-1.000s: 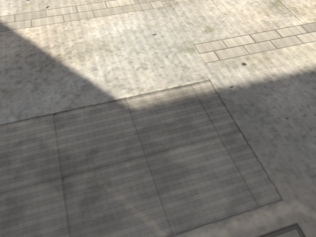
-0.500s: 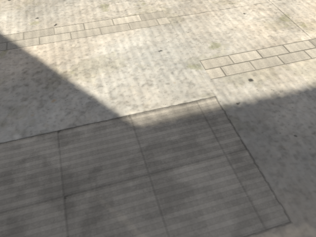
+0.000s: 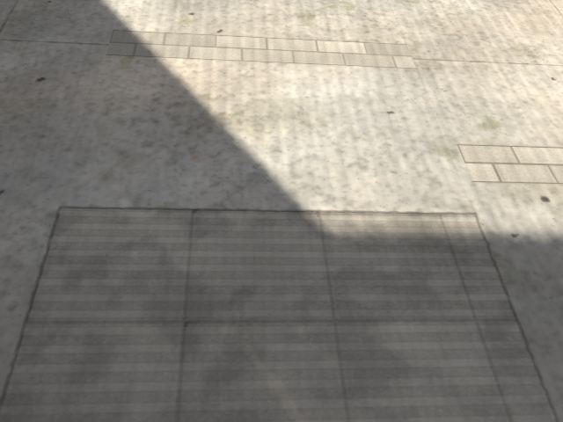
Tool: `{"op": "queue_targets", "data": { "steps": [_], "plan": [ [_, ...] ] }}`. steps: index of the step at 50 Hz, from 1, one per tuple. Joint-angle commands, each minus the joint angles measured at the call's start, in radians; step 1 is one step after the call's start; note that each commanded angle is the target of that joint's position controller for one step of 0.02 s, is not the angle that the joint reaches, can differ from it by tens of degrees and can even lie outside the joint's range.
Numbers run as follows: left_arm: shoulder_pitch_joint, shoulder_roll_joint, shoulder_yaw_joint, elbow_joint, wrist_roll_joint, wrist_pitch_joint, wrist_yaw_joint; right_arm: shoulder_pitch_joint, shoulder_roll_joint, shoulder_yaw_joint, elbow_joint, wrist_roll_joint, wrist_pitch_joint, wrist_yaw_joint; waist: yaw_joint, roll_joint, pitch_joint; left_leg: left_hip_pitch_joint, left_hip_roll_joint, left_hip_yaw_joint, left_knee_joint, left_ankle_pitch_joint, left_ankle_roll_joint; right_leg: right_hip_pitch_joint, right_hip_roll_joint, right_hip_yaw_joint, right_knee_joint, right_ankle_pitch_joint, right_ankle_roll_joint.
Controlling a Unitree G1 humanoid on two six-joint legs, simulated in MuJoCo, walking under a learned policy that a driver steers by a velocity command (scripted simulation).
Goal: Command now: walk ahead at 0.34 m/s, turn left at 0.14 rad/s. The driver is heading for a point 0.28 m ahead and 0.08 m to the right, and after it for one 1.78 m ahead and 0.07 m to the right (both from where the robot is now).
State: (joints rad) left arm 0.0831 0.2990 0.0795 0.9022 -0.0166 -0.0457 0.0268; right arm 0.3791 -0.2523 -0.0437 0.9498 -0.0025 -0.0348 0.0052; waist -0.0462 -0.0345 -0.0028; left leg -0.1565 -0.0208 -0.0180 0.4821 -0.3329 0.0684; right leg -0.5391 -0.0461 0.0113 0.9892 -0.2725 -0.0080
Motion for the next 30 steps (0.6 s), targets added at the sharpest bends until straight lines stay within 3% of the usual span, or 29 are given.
{"op": "queue_targets", "data": {
  "steps": [1, 4, 7, 10, 12, 15, 16, 17, 18, 19, 20, 21, 22, 23, 24, 26, 28, 30],
  "plan": [
    [-0.093, 0.095, 0.025, -0.045, 0.005, -0.03, -0.015, -0.005, -0.146, -0.023, -0.05, 0.0, -0.044, -0.017, 0.001, 0.148, 0.084, 0.164, 0.24, -0.289, -0.367, 0.043, 0.077, -0.257, -0.051, 0.031, -0.071, 0.199, 0.004],
    [-0.107, 0.049, 0.014, -0.041, -0.005, -0.033, -0.034, 0.074, -0.131, -0.019, -0.017, -0.006, -0.042, -0.026, -0.021, 0.125, 0.058, 0.253, 0.225, -0.158, -0.363, 0.259, 0.048, -0.286, -0.042, 0.009, -0.124, 0.278, 0.002],
    [-0.144, 0.036, 0.004, -0.057, -0.014, -0.036, -0.049, 0.071, -0.132, -0.016, -0.012, -0.015, -0.04, -0.031, -0.03, 0.131, 0.091, 0.211, 0.212, -0.067, -0.399, 0.284, 0.035, -0.25, -0.027, -0.003, -0.209, 0.35, 0.003],
    [-0.21, 0.008, -0.017, -0.087, -0.008, -0.044, -0.068, 0.061, -0.126, -0.011, -0.003, -0.02, -0.034, -0.039, -0.038, 0.12, 0.144, 0.137, 0.19, 0.045, -0.384, 0.539, 0.008, -0.141, 0.003, -0.057, -0.351, 0.393, -0.005],
    [-0.242, 0.0, -0.026, -0.108, -0.008, -0.047, -0.084, 0.083, -0.138, -0.013, 0.009, -0.016, -0.024, -0.047, -0.044, 0.122, 0.136, 0.17, 0.201, 0.084, -0.329, 0.713, -0.003, -0.095, 0.029, -0.088, -0.408, 0.379, -0.016],
    [-0.179, 0.046, -0.014, -0.115, -0.006, -0.047, -0.104, 0.06, -0.165, -0.022, -0.007, -0.006, 0.0, -0.069, 0.004, 0.172, 0.056, 0.272, 0.218, 0.105, -0.136, 1.128, -0.024, -0.012, 0.1, -0.147, -0.431, 0.26, -0.052],
    [-0.086, 0.068, -0.003, -0.091, -0.007, -0.042, -0.106, 0.039, -0.172, -0.025, -0.018, -0.002, 0.012, -0.077, 0.045, 0.188, 0.006, 0.282, 0.219, 0.111, -0.025, 1.258, -0.032, 0.061, 0.13, -0.164, -0.428, 0.22, -0.065],
    [0.045, 0.11, 0.017, -0.061, -0.008, -0.039, -0.103, 0.015, -0.182, -0.028, -0.034, -0.005, 0.019, -0.08, 0.105, 0.186, -0.062, 0.249, 0.214, 0.1, 0.138, 1.268, -0.043, 0.202, 0.143, -0.144, -0.465, 0.241, -0.093],
    [0.188, 0.149, 0.034, -0.038, -0.004, -0.038, -0.087, -0.034, -0.195, -0.028, -0.055, -0.009, 0.012, -0.071, 0.19, 0.146, -0.123, 0.116, 0.171, 0.12, 0.368, 1.104, -0.077, 0.426, 0.1, -0.062, -0.578, 0.403, -0.139],
    [0.247, 0.207, 0.033, -0.034, 0.015, -0.027, -0.064, 0.016, -0.092, 0.002, -0.085, -0.05, -0.01, -0.049, 0.131, -0.114, -0.26, -0.226, 0.043, 0.108, 0.739, 0.073, -0.109, 0.798, -0.17, 0.257, -0.456, 0.821, -0.26],
    [0.224, 0.213, 0.023, -0.057, 0.042, -0.025, -0.052, 0.131, -0.03, 0.024, -0.08, -0.012, -0.039, -0.028, 0.086, -0.173, -0.484, -0.44, -0.08, -0.085, 1.053, -0.377, -0.132, 0.988, -0.411, 0.69, -0.525, 0.859, -0.482],
    [0.157, 0.159, 0.018, -0.078, 0.026, -0.013, -0.041, 0.043, -0.151, -0.007, -0.077, 0.018, -0.052, -0.013, 0.124, -0.006, -0.398, -0.454, -0.003, -0.151, 1.042, -0.269, -0.103, 0.819, -0.342, 0.548, -0.608, 0.672, -0.425],
    [0.06, 0.108, 0.001, -0.095, 0.008, -0.009, -0.033, -0.042, -0.168, -0.016, -0.102, 0.038, -0.05, -0.013, 0.098, 0.032, -0.217, -0.489, 0.046, -0.105, 0.965, -0.199, -0.093, 0.642, -0.285, 0.398, -0.658, 0.531, -0.368],
    [0.003, 0.072, -0.015, -0.099, -0.001, -0.006, -0.032, -0.069, -0.152, -0.017, -0.098, 0.023, -0.04, -0.027, 0.06, 0.118, -0.127, -0.445, 0.084, -0.076, 0.879, -0.154, -0.097, 0.463, -0.231, 0.31, -0.711, 0.43, -0.323],
    [-0.023, 0.063, -0.02, -0.099, 0.001, -0.003, -0.031, -0.066, -0.156, -0.026, -0.099, 0.013, -0.022, -0.041, 0.035, 0.105, -0.071, -0.371, 0.103, -0.07, 0.793, -0.126, -0.105, 0.325, -0.196, 0.257, -0.745, 0.362, -0.302],
    [-0.034, 0.079, -0.017, -0.083, 0.022, 0.0, -0.036, -0.024, -0.095, -0.017, -0.094, 0.005, 0.003, -0.051, 0.0, 0.0, -0.023, -0.246, 0.1, -0.041, 0.66, -0.102, -0.128, 0.152, -0.128, 0.16, -0.782, 0.357, -0.296],
    [-0.021, 0.091, -0.012, -0.07, 0.033, 0.0, -0.03, -0.021, -0.077, -0.012, -0.096, 0.0, 0.008, -0.061, -0.004, -0.046, -0.048, -0.214, 0.093, -0.024, 0.51, -0.077, -0.15, 0.154, -0.108, 0.108, -0.762, 0.469, -0.295],
    [-0.017, 0.1, -0.008, -0.065, 0.03, 0.008, -0.022, -0.05, -0.081, -0.01, -0.1, -0.003, 0.013, -0.064, 0.01, -0.057, -0.093, -0.187, 0.101, -0.026, 0.389, 0.004, -0.157, 0.194, -0.108, 0.095, -0.748, 0.421, -0.277]
  ]
}}
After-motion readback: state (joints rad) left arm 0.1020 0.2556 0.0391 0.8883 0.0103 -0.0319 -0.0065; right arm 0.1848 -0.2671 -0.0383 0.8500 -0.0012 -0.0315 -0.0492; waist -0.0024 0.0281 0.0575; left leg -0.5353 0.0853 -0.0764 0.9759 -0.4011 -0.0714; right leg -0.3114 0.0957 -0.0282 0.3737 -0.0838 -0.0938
